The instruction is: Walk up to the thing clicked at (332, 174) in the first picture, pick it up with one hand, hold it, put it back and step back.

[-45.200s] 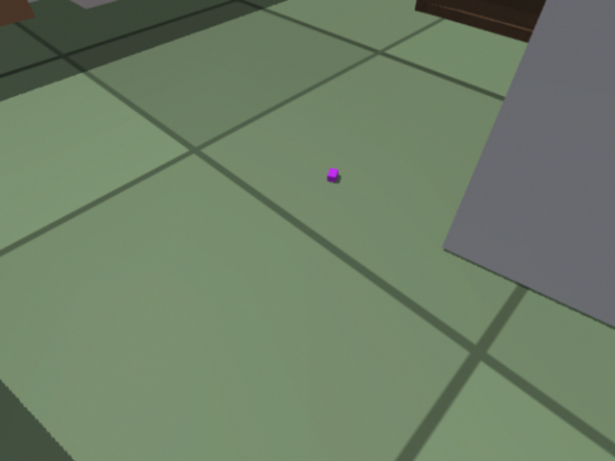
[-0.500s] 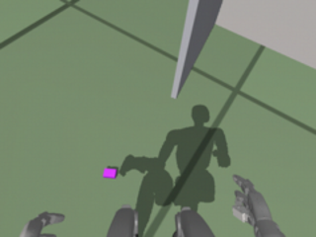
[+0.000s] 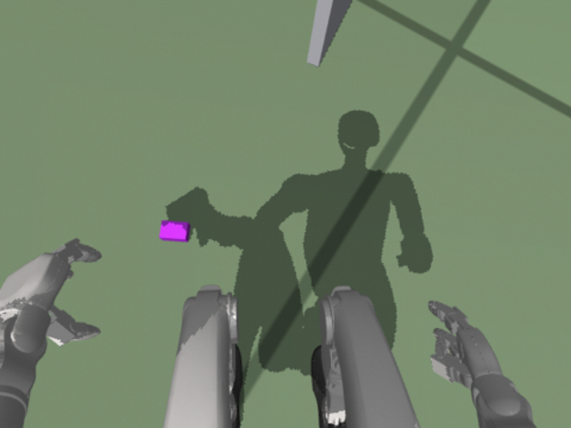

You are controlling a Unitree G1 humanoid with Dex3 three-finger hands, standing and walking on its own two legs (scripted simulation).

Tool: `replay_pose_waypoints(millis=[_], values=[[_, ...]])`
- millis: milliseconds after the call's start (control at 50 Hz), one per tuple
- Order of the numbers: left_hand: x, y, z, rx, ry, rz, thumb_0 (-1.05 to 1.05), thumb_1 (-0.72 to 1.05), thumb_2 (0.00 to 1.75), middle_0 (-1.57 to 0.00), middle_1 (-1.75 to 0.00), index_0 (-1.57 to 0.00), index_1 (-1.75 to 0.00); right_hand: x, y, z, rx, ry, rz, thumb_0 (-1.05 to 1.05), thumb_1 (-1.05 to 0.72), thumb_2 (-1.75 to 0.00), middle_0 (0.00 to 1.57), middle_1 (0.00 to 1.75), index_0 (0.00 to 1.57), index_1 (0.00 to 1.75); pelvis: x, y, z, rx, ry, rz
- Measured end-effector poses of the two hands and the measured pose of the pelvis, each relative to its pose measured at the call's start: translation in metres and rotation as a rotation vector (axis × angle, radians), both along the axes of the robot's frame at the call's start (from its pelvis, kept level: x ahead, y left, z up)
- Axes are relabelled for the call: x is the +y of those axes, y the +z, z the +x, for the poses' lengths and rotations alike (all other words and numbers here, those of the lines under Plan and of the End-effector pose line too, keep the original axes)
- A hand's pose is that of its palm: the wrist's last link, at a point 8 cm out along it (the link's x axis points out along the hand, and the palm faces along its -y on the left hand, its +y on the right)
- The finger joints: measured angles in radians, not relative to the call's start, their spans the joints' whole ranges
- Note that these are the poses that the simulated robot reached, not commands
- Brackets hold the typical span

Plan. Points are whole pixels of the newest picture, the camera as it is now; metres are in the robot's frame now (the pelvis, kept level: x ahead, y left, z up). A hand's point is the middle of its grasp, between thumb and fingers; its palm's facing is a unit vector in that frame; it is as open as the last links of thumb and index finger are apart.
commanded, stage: rise first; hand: left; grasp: from above
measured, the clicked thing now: (175, 231) +0.48 +0.26 -0.47
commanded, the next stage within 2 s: none
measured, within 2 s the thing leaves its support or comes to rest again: neither
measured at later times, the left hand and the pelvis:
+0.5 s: hand (105, 266) +0.36 +0.33 -0.26, palm faces -0.48 -0.17 -0.86, open 12.1 cm; pelvis -0.03 +0.01 -0.12, yaw -4 degrees
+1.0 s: hand (120, 252) +0.39 +0.33 -0.32, palm faces -0.49 -0.05 -0.87, open 11.3 cm; pelvis -0.02 +0.00 -0.15, yaw -6 degrees
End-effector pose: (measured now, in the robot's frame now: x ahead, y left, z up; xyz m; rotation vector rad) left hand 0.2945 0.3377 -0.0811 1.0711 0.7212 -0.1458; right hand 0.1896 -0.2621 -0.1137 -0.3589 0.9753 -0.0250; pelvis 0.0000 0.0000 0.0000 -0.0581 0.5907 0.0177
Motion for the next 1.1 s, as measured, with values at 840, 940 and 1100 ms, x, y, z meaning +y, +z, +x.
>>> replay_pose_waypoints(millis=[840, 940, 1100], values=[[-0.007, -0.166, 0.103, -0.1, -0.43, 0.247, 0.0, -0.09, 0.66, -0.48, -0.51, -0.46, -0.53, -0.01, -0.132, -0.123, 0.431, -0.06, -0.11, 0.01, -0.9, -0.9, 0.2, 0.3, 0.21, 0.3, 0.005, -0.143, -0.021, -0.021, -0.048, -0.079], [-0.006, -0.173, 0.106, -0.093, -0.455, 0.26, 0.0, -0.07, 0.64, -0.5, -0.49, -0.49, -0.51, -0.012, -0.138, -0.121, 0.442, -0.054, -0.113, 0.01, -0.91, -0.9, 0.2, 0.3, 0.21, 0.3, 0.005, -0.148, -0.02, -0.028, -0.056, -0.08], [-0.01, -0.184, 0.111, -0.122, -0.48, 0.255, 0.0, -0.03, 0.6, -0.53, -0.48, -0.52, -0.49, -0.015, -0.144, -0.128, 0.457, -0.056, -0.129, 0.01, -0.91, -0.9, 0.2, 0.3, 0.21, 0.3, 0.004, -0.159, -0.021, -0.045, -0.068, -0.083]])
